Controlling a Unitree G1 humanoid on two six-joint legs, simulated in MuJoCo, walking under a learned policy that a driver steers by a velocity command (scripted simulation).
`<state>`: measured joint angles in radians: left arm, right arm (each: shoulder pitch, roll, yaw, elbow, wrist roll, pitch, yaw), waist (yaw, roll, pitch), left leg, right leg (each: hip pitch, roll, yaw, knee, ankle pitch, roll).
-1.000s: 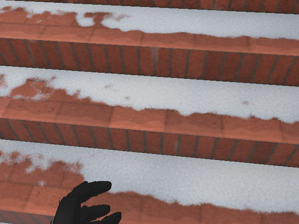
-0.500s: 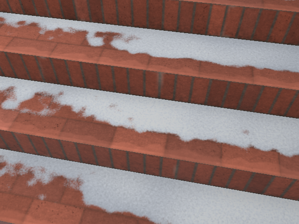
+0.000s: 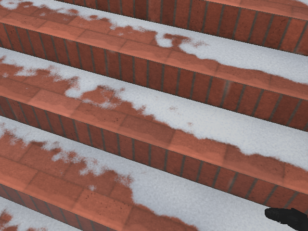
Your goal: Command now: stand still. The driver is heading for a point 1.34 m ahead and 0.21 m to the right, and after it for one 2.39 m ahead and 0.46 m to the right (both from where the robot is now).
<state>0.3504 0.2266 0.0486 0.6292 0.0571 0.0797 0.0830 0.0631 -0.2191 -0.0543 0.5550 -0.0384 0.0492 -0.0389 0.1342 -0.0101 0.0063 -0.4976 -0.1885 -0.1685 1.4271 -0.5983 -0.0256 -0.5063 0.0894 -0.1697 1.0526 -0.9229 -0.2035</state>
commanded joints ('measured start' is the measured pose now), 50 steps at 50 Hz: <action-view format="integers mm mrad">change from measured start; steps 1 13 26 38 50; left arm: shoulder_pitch -357 -390 -509 -36 290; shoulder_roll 59 41 -149 -149 0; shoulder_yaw -37 -8 -97 -28 -3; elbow -196 -263 -212 301 402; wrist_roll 5 43 -57 -11 -53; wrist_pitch -73 -63 -58 -171 -210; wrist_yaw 7 -10 -81 -64 -29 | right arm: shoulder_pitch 379 175 585 231 -286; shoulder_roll -115 -180 -4 210 164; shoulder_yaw -37 -12 33 67 104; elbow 7 60 415 59 -157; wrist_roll -18 43 42 12 -4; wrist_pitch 49 -124 -151 -130 -77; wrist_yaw -3 2 -16 55 60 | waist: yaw -299 -84 -180 -224 -66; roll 11 38 62 46 -23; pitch -24 173 13 93 35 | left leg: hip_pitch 203 363 489 -613 -807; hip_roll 16 685 355 143 333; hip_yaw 117 -596 168 -2 271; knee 253 -1441 -1378 740 229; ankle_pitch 275 -433 1118 453 261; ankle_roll -35 223 195 179 154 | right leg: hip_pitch -357 -954 -486 8 467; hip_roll -270 -82 -129 -289 -270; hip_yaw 485 350 -45 510 296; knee -315 1169 469 -716 -1027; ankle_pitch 536 662 448 381 837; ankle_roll -1 217 59 5 -25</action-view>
